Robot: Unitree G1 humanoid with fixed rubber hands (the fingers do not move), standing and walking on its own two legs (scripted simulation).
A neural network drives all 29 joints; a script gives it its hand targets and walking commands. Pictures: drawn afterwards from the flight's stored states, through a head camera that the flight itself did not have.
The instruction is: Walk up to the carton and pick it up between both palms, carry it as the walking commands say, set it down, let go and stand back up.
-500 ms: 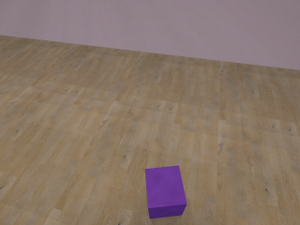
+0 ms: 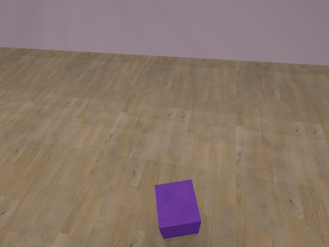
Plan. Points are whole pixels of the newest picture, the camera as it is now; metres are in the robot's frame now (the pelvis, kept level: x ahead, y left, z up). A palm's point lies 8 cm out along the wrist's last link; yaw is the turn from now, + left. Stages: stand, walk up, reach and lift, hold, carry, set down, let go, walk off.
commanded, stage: walk up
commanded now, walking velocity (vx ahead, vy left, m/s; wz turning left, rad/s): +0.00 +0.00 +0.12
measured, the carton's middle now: (177, 209) +0.40 +0.00 -0.65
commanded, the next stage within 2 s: stand in 0.12 s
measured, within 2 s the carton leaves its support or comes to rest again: neither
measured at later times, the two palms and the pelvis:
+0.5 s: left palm out of the picture -0.03 +0.23 -0.14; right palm out of the picture +0.00 -0.19 -0.14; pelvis +0.00 +0.02 +0.01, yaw +1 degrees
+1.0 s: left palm out of the picture -0.03 +0.23 -0.14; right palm out of the picture -0.04 -0.18 -0.15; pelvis +0.00 +0.02 +0.00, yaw +1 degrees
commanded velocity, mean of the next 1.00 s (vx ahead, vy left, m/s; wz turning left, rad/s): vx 0.00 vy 0.00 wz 0.00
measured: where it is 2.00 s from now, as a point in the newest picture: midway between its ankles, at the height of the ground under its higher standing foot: outside the picture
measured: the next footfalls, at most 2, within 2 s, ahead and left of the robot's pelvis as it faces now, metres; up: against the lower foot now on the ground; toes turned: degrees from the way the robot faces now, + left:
left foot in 0.24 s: +0.03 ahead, +0.15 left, +0.00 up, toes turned -7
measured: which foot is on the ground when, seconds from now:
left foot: up 0.00-0.22, down 0.24-1.00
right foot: down 0.00-1.00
